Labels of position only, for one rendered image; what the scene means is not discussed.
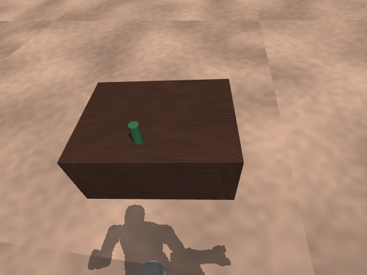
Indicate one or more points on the can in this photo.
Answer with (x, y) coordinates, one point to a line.
(135, 132)

